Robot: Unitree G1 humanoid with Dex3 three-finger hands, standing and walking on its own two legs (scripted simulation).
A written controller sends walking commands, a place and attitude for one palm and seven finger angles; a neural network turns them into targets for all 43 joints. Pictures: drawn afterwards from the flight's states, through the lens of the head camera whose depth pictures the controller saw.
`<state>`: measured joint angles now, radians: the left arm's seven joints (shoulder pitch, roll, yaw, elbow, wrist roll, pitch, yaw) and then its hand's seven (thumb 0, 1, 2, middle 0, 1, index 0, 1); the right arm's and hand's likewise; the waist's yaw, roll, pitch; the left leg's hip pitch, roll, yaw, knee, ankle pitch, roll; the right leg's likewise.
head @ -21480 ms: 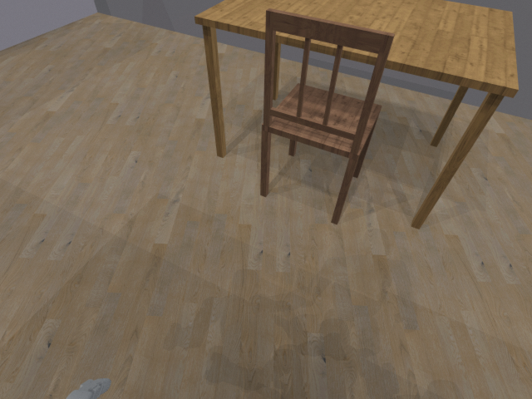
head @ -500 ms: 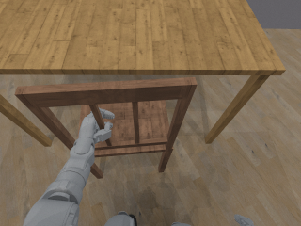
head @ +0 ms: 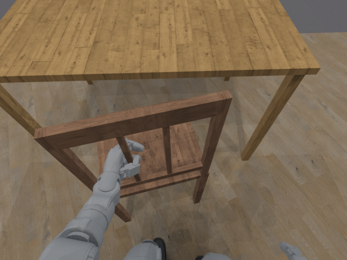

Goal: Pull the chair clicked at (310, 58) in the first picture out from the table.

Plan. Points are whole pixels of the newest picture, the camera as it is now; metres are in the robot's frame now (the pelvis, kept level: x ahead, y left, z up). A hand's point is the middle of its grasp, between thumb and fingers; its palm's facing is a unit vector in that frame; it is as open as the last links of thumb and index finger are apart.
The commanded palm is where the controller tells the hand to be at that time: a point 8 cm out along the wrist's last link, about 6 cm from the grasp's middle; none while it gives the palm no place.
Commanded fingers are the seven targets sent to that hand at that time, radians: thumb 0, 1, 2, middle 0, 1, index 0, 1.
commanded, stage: step backward, pulling the chair out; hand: left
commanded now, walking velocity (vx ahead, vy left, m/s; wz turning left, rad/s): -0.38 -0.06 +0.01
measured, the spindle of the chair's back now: (130, 161) +0.37 +0.13 -0.08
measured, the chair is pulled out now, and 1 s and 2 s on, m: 0.14 0.21 0.38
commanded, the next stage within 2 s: none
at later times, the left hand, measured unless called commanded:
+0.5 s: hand (136, 176) +0.32 +0.10 -0.06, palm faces +0.00 -0.99 -0.17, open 4.9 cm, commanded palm +0.31 +0.16 -0.06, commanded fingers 0.00 0.90 0.90 -0.50 -1.45 -0.50 -1.45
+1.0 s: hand (129, 194) +0.27 +0.12 -0.06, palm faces -0.18 -0.97 -0.15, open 4.8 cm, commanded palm +0.26 +0.17 -0.06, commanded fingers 0.00 0.90 0.90 -0.50 -1.45 -0.50 -1.45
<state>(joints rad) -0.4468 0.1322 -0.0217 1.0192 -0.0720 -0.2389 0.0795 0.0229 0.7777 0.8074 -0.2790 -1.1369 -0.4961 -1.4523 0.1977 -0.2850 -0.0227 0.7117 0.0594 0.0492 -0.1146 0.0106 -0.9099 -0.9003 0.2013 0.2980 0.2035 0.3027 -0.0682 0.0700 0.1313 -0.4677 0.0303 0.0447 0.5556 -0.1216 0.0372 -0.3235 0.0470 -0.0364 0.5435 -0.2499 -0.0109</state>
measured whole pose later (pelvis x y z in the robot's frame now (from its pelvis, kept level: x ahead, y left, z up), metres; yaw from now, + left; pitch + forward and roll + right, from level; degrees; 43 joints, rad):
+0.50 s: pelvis -0.04 -0.01 +0.00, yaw -1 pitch +1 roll +1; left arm -0.44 0.15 0.03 0.96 -0.06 -0.23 0.11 0.02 0.75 0.84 -0.31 -1.17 -0.50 -1.45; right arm 0.20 -0.24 0.00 0.77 0.02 -0.01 -0.10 0.01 -0.91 -0.90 0.20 0.30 0.21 0.30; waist -0.06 0.02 0.18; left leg -0.54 -0.02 -0.03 1.04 -0.44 -0.03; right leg -0.39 -0.03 -0.05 0.60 -0.22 -0.03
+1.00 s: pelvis -0.09 +0.04 +0.00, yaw -1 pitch +3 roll +0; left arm -0.42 0.15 -0.06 0.78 0.00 -0.18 0.08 0.01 0.78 0.80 -0.23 -1.25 -0.48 -1.45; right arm 0.17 -0.16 0.00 0.64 0.00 0.07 -0.08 0.01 -0.91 -0.90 0.20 0.30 0.20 0.30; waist -0.08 -0.03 0.18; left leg -0.32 0.09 0.02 0.63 -0.35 -0.06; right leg -0.51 -0.07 -0.03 0.72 -0.26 0.02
